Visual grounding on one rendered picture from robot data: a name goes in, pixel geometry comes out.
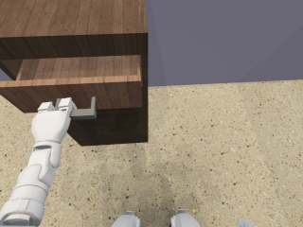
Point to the drawer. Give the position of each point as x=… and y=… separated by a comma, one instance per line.
x=115, y=82

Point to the cabinet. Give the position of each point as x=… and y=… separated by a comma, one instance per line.
x=54, y=29

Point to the handle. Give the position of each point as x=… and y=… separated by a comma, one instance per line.
x=80, y=114

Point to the left robot thigh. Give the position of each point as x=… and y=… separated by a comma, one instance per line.
x=127, y=221

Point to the left robot hand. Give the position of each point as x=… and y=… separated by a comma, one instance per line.
x=50, y=125

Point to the robot thigh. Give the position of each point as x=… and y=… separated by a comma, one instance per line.
x=184, y=220
x=127, y=221

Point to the left robot forearm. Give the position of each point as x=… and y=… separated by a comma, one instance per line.
x=25, y=206

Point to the right robot thigh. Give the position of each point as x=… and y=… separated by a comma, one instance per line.
x=184, y=220

